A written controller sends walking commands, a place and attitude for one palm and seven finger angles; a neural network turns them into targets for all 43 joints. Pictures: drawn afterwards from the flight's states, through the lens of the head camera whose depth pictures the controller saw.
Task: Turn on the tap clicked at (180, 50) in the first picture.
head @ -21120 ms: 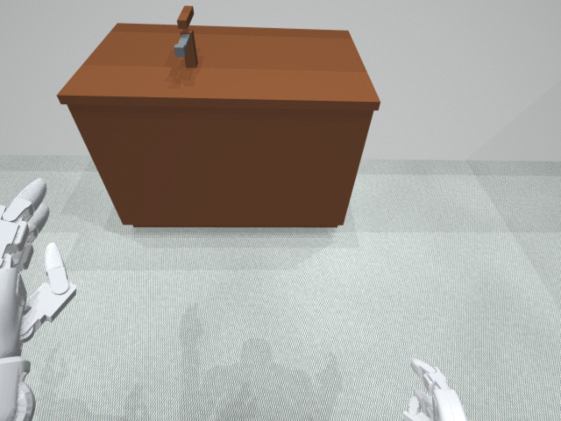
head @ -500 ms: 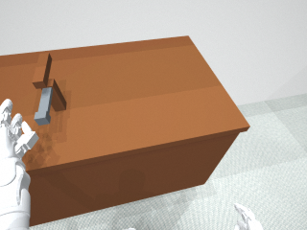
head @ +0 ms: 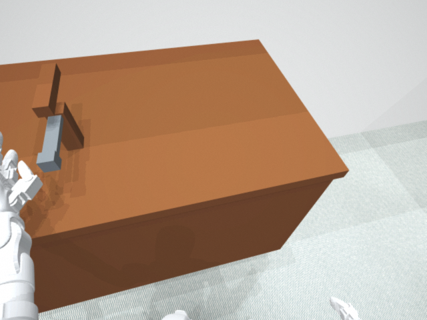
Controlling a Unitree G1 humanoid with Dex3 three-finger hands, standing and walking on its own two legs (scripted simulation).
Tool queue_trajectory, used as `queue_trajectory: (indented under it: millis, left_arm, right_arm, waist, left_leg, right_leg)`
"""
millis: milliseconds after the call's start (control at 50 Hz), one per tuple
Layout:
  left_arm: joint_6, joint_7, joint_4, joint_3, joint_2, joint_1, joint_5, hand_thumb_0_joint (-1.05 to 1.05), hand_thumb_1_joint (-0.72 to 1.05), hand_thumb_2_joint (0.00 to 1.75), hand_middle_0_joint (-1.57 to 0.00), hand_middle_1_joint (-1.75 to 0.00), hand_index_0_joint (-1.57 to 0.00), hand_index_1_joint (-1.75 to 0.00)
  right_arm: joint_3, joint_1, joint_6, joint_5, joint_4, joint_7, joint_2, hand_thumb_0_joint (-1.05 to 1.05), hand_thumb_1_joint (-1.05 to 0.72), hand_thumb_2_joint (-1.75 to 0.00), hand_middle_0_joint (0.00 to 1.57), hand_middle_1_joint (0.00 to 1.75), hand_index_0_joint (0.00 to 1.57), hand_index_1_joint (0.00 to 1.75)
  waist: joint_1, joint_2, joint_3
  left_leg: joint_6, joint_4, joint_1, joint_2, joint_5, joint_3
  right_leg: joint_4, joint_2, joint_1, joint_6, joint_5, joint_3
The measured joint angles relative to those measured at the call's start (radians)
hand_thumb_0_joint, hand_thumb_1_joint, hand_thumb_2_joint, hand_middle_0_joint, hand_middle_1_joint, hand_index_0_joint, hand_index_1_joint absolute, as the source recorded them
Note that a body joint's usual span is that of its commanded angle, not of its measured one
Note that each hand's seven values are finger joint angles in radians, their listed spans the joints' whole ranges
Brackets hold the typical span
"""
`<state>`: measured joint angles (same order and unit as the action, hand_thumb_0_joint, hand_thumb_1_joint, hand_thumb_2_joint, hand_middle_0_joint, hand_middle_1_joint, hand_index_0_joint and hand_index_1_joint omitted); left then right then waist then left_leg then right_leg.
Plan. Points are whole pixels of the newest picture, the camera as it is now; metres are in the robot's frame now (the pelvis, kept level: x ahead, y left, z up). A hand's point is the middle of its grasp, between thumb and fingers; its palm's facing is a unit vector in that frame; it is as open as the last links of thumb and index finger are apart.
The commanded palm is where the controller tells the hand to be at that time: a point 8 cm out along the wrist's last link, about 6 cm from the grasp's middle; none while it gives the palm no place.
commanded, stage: reach beside the lever's end, fingers flat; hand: left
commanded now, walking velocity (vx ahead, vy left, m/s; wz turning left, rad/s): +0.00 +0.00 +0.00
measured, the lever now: (49, 161) +0.36 +0.32 +0.08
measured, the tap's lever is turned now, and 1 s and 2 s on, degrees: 0 4 31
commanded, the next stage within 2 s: push the lever round in 0.18 s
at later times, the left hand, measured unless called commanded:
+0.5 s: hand (40, 182) +0.32 +0.32 +0.08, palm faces +0.51 -0.86 -0.07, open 7.8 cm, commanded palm +0.28 +0.35 +0.07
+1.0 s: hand (54, 182) +0.33 +0.30 +0.07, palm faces +0.52 -0.85 -0.07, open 7.7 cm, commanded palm +0.29 +0.33 +0.07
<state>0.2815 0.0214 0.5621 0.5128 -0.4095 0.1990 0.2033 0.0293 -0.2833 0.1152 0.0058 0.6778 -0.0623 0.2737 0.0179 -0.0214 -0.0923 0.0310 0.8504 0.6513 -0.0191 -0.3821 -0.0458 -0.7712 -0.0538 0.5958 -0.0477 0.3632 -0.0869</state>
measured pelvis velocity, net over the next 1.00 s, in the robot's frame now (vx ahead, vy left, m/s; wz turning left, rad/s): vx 0.00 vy -0.01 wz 0.01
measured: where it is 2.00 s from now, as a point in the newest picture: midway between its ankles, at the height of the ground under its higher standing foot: outside the picture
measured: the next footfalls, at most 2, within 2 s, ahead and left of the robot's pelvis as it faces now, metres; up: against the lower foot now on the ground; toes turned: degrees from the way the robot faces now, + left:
none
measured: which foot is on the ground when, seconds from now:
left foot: down 0.00-1.00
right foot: down 0.00-1.00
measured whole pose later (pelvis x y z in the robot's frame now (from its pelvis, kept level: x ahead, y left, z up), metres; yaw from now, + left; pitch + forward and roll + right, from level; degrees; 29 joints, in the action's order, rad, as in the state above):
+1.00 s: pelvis +0.00 -0.01 +0.00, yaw +1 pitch +10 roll -2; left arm 0.28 -0.07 0.50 0.43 -0.33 0.17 0.18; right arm 0.03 -0.26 0.10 0.01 0.68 -0.06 0.26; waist 0.01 -0.03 -0.10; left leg 0.02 0.85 0.63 -0.02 -0.38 -0.06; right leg -0.77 -0.06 0.58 -0.06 0.37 -0.10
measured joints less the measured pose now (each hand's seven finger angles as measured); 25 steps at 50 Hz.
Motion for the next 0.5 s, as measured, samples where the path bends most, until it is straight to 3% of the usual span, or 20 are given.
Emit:
queue_trajectory:
  millis: [360, 500]
  left_arm:
    - [0.0, -0.023, -0.045, -0.014, 0.023, -0.04, 0.0, 0.02, 0.9, 0.9, -0.16, -0.15, -0.15, -0.15]
    - [0.002, -0.032, -0.064, -0.051, 0.044, -0.028, -0.005, 0.02, 0.9, 0.9, -0.15, -0.15, -0.15, -0.15]
  right_arm:
    - [0.006, 0.022, -0.003, 0.0, -0.009, -0.001, -0.014, 0.01, -0.9, -0.9, 0.2, 0.3, 0.21, 0.3]
    - [0.004, 0.03, 0.002, 0.0, -0.007, -0.002, -0.011, 0.01, -0.9, -0.9, 0.2, 0.3, 0.21, 0.3]
  waist:
    - [-0.007, -0.002, -0.007]
    - [-0.012, -0.004, -0.005]
  left_leg:
    - [0.003, 0.002, -0.009, -0.004, -0.003, -0.003]
    - [0.001, 0.004, -0.008, -0.006, -0.002, -0.008]
  right_leg:
    - [0.002, 0.003, -0.013, 0.004, 0.003, -0.002]
    - [0.001, 0.005, -0.014, 0.003, 0.003, -0.008]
